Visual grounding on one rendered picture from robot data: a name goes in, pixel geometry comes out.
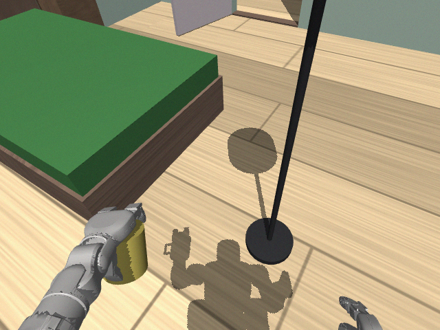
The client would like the floor lamp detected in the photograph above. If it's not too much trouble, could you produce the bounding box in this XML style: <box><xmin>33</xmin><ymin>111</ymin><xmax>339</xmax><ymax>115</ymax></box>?
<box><xmin>245</xmin><ymin>0</ymin><xmax>326</xmax><ymax>265</ymax></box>

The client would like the left robot hand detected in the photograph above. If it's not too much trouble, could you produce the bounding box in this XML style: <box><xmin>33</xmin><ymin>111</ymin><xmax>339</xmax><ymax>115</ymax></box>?
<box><xmin>84</xmin><ymin>203</ymin><xmax>146</xmax><ymax>282</ymax></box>

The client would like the mug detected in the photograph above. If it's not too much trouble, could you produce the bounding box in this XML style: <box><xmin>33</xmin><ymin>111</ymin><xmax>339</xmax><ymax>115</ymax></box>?
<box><xmin>104</xmin><ymin>219</ymin><xmax>148</xmax><ymax>285</ymax></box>

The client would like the bed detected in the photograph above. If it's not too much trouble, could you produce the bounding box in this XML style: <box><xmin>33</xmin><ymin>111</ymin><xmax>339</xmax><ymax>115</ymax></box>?
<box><xmin>0</xmin><ymin>0</ymin><xmax>223</xmax><ymax>220</ymax></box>

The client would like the right robot hand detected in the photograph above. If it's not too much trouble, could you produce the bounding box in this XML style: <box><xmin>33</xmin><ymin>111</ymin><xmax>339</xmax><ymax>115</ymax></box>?
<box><xmin>338</xmin><ymin>296</ymin><xmax>383</xmax><ymax>330</ymax></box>

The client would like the left robot arm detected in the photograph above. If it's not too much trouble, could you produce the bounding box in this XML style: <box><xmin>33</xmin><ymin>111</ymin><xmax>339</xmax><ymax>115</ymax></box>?
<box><xmin>18</xmin><ymin>233</ymin><xmax>116</xmax><ymax>330</ymax></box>

